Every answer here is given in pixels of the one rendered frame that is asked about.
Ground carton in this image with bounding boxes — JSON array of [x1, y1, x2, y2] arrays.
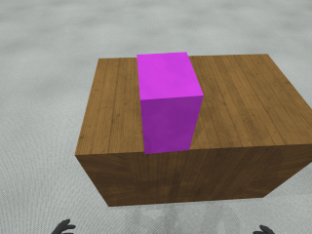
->
[[136, 52, 204, 154]]

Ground pedestal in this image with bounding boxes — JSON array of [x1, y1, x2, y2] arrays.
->
[[74, 54, 312, 207]]

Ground robot left hand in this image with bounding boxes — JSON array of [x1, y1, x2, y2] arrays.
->
[[51, 219, 76, 234]]

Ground robot right hand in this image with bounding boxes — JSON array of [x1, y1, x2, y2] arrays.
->
[[253, 224, 275, 234]]

